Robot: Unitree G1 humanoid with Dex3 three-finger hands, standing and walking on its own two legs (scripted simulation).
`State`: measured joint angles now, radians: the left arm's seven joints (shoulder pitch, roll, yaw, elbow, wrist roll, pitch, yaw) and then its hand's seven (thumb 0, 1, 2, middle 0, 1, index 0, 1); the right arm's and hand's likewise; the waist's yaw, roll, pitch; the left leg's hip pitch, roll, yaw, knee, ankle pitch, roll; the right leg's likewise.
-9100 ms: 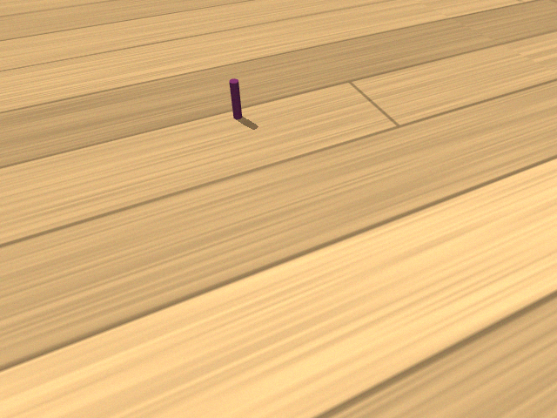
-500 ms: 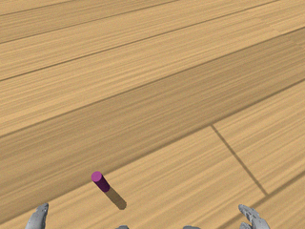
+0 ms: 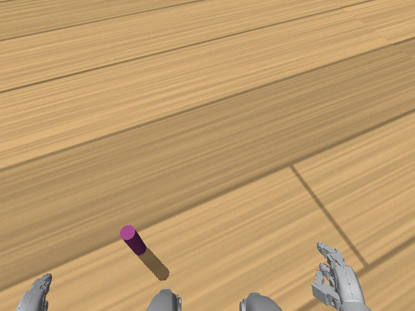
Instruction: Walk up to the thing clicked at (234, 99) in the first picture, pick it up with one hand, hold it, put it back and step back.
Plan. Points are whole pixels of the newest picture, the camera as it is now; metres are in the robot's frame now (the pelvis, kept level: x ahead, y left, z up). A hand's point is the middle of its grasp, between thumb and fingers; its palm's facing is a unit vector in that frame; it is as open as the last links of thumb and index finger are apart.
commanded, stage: go down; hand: left
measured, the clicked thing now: (134, 241) +0.41 +0.28 -0.58
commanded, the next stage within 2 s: none
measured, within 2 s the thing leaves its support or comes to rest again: neither
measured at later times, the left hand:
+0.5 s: hand (49, 290) +0.20 +0.35 -0.17, palm faces +0.21 -0.94 -0.27, open 17.4 cm
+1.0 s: hand (43, 265) +0.26 +0.41 -0.23, palm faces +0.23 -0.96 -0.15, open 17.6 cm
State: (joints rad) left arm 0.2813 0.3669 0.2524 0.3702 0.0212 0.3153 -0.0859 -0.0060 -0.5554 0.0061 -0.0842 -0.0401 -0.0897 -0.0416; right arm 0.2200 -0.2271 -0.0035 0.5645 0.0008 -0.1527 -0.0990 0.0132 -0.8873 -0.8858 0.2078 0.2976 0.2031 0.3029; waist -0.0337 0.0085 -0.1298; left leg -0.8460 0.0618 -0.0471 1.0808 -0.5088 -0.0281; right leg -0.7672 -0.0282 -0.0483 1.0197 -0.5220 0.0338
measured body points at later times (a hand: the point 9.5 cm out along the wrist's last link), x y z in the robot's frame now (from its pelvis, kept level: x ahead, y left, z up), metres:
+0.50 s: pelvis -0.04 +0.00 -0.09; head +0.10 +0.04 +0.33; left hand +0.18 +0.40 -0.15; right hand +0.14 -0.27 -0.18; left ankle +0.01 +0.13 -0.67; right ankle -0.02 -0.14 -0.67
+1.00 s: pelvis -0.07 +0.00 -0.21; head +0.13 +0.05 +0.19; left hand +0.24 +0.46 -0.22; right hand +0.09 -0.27 -0.31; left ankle +0.01 +0.13 -0.67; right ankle -0.02 -0.14 -0.67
